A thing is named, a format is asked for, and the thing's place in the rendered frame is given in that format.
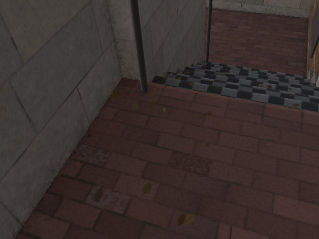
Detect stairs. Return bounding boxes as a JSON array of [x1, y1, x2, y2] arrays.
[[152, 61, 319, 114]]

